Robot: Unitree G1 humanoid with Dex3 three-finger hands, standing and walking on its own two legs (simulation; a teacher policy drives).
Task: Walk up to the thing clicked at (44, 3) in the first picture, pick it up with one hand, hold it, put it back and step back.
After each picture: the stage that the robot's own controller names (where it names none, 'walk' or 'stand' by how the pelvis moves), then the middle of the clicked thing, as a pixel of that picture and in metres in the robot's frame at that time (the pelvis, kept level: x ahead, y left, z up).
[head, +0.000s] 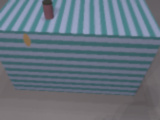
stand; (48, 9) +1.03 +0.23 -0.04
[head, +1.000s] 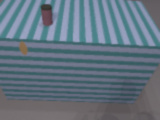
walk; (47, 15) +0.93 +0.21 -0.03
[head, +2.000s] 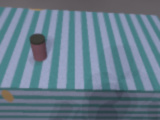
stand; (38, 47) +0.58 +0.20 -0.03
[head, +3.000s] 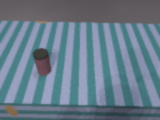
stand; (42, 62) +0.53 +0.20 -0.04
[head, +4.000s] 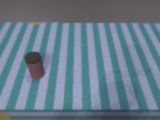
stand; (35, 65) +0.51 +0.22 -0.04
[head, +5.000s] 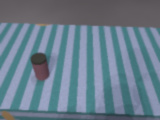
stand; (40, 66) +0.51 +0.20 -0.04
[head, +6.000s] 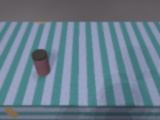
stand; (41, 63) +0.53 +0.19 -0.04
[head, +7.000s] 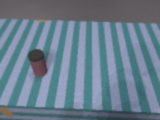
stand; (38, 63) +0.51 +0.22 -0.04
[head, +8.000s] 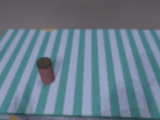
rise first; (46, 71) +0.50 +0.20 -0.04
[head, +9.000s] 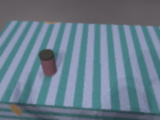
go down; (48, 62) +0.52 +0.19 -0.04
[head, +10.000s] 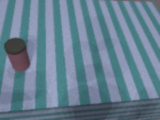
go down; (18, 55) +0.48 +0.19 +0.00
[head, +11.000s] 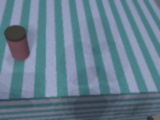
approach; (18, 43) +0.51 +0.19 +0.01
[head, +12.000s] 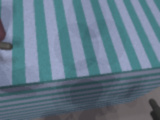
close; out of the picture +0.54 +0.20 +0.06
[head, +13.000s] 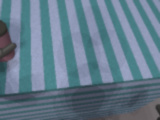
lift; out of the picture +0.49 +0.20 +0.05
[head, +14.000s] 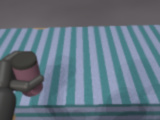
lift; (28, 74) +0.32 +0.16 +0.16
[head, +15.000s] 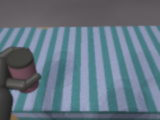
hold; (24, 72) +0.32 +0.17 +0.16
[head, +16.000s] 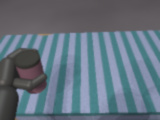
hold; (32, 72) +0.33 +0.15 +0.17
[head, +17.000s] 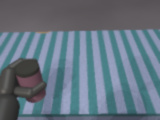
crouch; (31, 81) +0.32 +0.16 +0.13
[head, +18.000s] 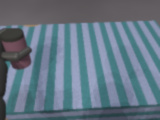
crouch; (17, 49) +0.43 +0.20 +0.15
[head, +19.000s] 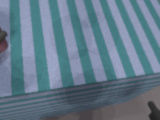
lower; out of the picture +0.52 +0.20 +0.02
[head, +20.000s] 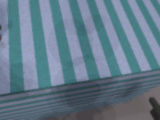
lower; out of the picture +0.54 +0.21 +0.05
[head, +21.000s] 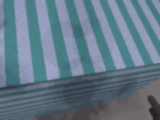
lower; out of the picture +0.54 +0.21 +0.06
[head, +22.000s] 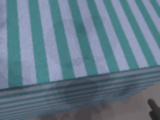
lower; out of the picture +0.54 +0.21 +0.06
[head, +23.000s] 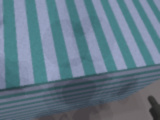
loosen; out of the picture +0.55 +0.21 +0.06
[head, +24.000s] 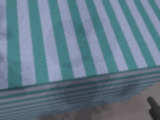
withdraw; out of the picture +0.54 +0.21 +0.05
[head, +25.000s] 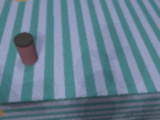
sink last; (27, 49) +0.51 +0.19 +0.01
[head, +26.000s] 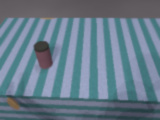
stand; (43, 55) +0.55 +0.21 +0.00
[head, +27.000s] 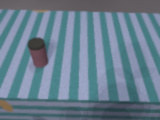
stand; (38, 53) +0.53 +0.19 +0.01
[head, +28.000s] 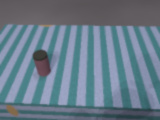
stand; (42, 63) +0.55 +0.21 -0.04
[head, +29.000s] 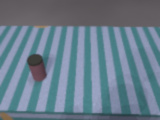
stand; (37, 68) +0.51 +0.22 -0.04
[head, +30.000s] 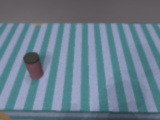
stand; (34, 66) +0.51 +0.23 -0.04
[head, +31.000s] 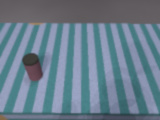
stand; (33, 67) +0.50 +0.23 -0.04
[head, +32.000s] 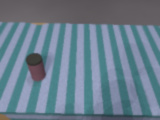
stand; (36, 67) +0.50 +0.21 -0.04
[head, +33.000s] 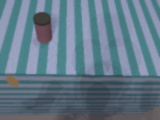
walk; (43, 28) +0.59 +0.16 -0.03
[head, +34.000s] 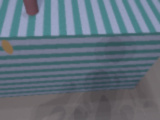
walk; (30, 1) +0.79 +0.29 -0.01
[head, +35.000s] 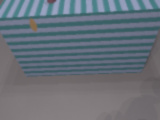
stand; out of the picture +1.12 +0.27 -0.02
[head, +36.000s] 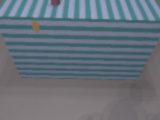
stand; out of the picture +1.10 +0.21 -0.03
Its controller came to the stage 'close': yes
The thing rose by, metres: 0.20
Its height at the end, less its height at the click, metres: +0.00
